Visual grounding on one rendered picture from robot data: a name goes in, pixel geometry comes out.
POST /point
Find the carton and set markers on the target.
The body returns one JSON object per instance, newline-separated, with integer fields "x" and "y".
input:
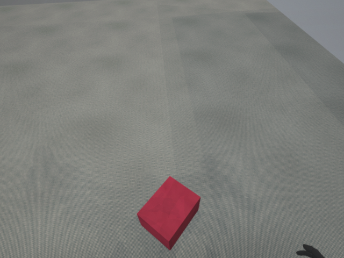
{"x": 169, "y": 211}

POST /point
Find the robot right hand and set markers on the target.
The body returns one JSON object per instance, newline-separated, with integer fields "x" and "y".
{"x": 310, "y": 252}

